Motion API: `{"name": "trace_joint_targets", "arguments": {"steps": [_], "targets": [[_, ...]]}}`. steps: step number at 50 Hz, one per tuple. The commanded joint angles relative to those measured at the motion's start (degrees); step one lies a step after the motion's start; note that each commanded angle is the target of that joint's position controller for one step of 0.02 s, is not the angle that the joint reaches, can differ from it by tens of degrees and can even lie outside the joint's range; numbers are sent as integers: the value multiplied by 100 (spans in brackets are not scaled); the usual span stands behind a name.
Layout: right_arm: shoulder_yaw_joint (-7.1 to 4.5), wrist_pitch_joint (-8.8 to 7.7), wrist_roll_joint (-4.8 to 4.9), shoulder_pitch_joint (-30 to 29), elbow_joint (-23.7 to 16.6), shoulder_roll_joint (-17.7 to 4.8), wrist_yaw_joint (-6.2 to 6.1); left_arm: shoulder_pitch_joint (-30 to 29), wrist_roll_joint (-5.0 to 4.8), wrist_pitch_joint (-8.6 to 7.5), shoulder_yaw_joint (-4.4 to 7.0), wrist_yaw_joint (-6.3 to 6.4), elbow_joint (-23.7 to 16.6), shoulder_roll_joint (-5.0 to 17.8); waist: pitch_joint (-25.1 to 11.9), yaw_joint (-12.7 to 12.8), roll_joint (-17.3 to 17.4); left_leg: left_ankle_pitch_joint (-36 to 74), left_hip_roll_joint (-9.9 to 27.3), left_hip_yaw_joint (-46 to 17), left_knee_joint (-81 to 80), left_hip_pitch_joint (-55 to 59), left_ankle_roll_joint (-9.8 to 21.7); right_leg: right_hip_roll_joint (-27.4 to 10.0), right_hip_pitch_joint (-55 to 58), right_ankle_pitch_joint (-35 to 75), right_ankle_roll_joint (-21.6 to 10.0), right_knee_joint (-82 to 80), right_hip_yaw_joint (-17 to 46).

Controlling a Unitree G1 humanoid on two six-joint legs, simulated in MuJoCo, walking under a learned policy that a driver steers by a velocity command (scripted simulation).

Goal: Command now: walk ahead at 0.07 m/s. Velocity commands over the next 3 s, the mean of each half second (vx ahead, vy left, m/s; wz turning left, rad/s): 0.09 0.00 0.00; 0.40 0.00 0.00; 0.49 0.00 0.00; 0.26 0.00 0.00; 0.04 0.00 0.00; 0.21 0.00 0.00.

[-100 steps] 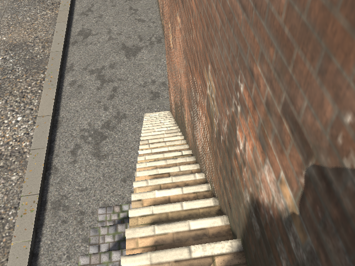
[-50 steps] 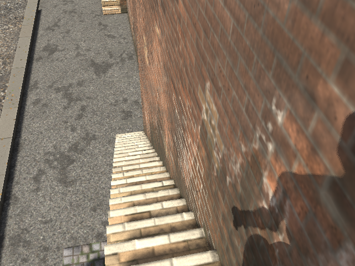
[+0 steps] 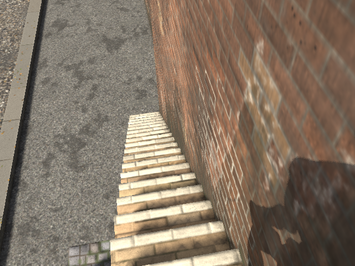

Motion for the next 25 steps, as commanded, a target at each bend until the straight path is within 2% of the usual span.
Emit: {"name": "trace_joint_targets", "arguments": {"steps": [1, 2, 3, 4, 5, 6, 7, 8, 9, 11, 13, 16, 17, 18, 19, 20, 21, 22, 23, 24, 25], "targets": [[-234, -71, 217, -1205, -709, -1188, 127, 1007, 104, 35, -109, -139, 74, 214, -87, 508, 116, 1401, 1358, -1695, -1247, -899, 402, 203, 2264, -393, -4, -2577, -131], [-141, -80, 245, -1189, -676, -930, 238, 1392, 178, -61, -97, -94, 249, 195, -421, 692, 177, 2845, 1442, -1836, -670, -815, 270, 142, 3027, 788, -243, -2244, 59], [-317, -9, 484, 204, -543, -975, 255, 435, 1, -120, 24, -52, -31, 869, -870, -366, -753, 2608, 990, -1151, -473, 212, -42, 101, 2549, 2468, -1025, -2905, 283], [-349, 11, 430, 771, -566, -1048, 200, -272, 90, -207, 42, -141, -101, 985, -1031, -815, -817, 1625, 651, -823, -465, 543, -330, -88, 2521, 2416, -1409, -3204, 434], [-270, 48, 375, 492, -658, -856, 173, -349, 115, -277, -9, -220, -36, 765, -587, -650, -747, 514, 486, -632, -407, 524, -585, -275, 2102, 1369, -1381, -3665, 773], [-174, 108, 243, 35, -690, -592, 105, -550, 45, -318, -40, -262, 57, 674, -112, -553, -759, 315, 463, -585, -388, 548, -714, -286, 1603, 273, -1170, -3925, 970], [-150, 145, 212, -58, -649, -539, 63, -451, -19, -302, -5, -268, 131, 732, 102, -471, -570, 362, 461, -600, -503, 647, -734, -266, 1404, -334, -1000, -3933, 919], [-145, 138, 264, -157, -598, -588, 47, -302, -2, -250, 62, -250, 207, 888, 141, -331, -462, 530, 431, -650, -618, 667, -650, -218, 1469, -557, -909, -3812, 751], [-159, 112, 282, -221, -565, -635, 46, -200, 61, -187, 71, -209, 234, 876, 104, -216, -343, 805, 403, -664, -735, 726, -530, -164, 1547, -603, -867, -3745, 617], [-187, 56, 255, -510, -634, -668, 45, -165, 149, -116, 21, -143, 276, 763, -46, -133, -285, 1588, 390, -666, -832, 963, -322, -41, 1658, -281, -805, -3585, 315], [-228, 4, 249, -733, -681, -740, 71, -204, 161, -56, -5, -95, 266, 771, -210, -68, -231, 2150, 421, -717, -875, 1115, -237, 35, 1802, -61, -743, -3428, 120], [-271, -10, 235, -776, -652, -775, 128, -213, 139, 9, -14, -67, 330, 867, -183, -77, -123, 2292, 461, -787, -980, 1189, -283, 52, 1839, -279, -678, -3389, 25], [-350, 24, 213, -860, -660, -936, 98, -208, 189, -3, -82, -34, 383, 823, -87, -67, -98, 1990, 474, -851, -1118, 1193, -278, 7, 1779, -604, -647, -3632, 123], [-416, 16, 204, -763, -653, -1029, 119, -135, 172, 2, -39, -9, 486, 975, -14, -134, -190, 1183, 501, -901, -1265, 1149, -281, -72, 1763, -1122, -730, -3804, 183], [-405, -63, 200, -542, -610, -891, 145, -95, 111, -38, 113, 56, 537, 1247, -53, -215, -320, 110, 524, -1003, -1431, 1097, -224, -25, 1866, -1718, -839, -3736, 120], [-492, -103, 178, -547, -566, -1072, 145, -135, 186, -53, 132, 143, 540, 1262, 242, -196, -89, -972, 542, -1158, -1608, 852, -43, 31, 1790, -2350, -891, -3729, 139], [-517, -136, 178, -674, -591, -1071, 120, -281, 260, -73, 126, 199, 489, 1168, 417, -196, 21, -1319, 662, -1411, -1762, 672, 177, 71, 1739, -2467, -940, -3667, 134], [-504, -177, 175, -825, -619, -953, 80, -419, 306, -131, 93, 246, 425, 964, 436, -194, 111, -1184, 757, -1650, -1797, 588, 406, 148, 1705, -2207, -1007, -3465, 49], [-526, -212, 179, -829, -618, -992, 39, -366, 329, -184, 56, 285, 423, 814, 308, -185, 238, -945, 905, -1876, -1887, 719, 631, 240, 1743, -1889, -985, -3297, -36], [-570, -191, 147, -906, -652, -1056, -26, -262, 401, -261, -37, 345, 447, 587, 292, -134, 280, -553, 1105, -2187, -1983, 845, 851, 208, 1754, -1385, -917, -3251, 20], [-584, -193, 159, -836, -659, -1069, -67, -318, 383, -313, -45, 368, 433, 580, 222, -199, 175, -246, 1168, -2302, -1961, 974, 959, 236, 1761, -1201, -875, -3126, -49]]}}
Next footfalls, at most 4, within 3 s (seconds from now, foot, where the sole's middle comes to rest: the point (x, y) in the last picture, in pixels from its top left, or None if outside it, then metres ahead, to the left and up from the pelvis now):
0.04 right None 0.08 -0.13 -0.74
1.04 right None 0.32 -0.13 -0.93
1.56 left None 0.51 0.19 -1.13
2.04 right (192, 252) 0.68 -0.03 -1.14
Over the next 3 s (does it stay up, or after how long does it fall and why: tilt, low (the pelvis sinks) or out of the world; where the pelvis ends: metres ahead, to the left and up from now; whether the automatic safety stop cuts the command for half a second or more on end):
stays up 0.60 0.05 -0.44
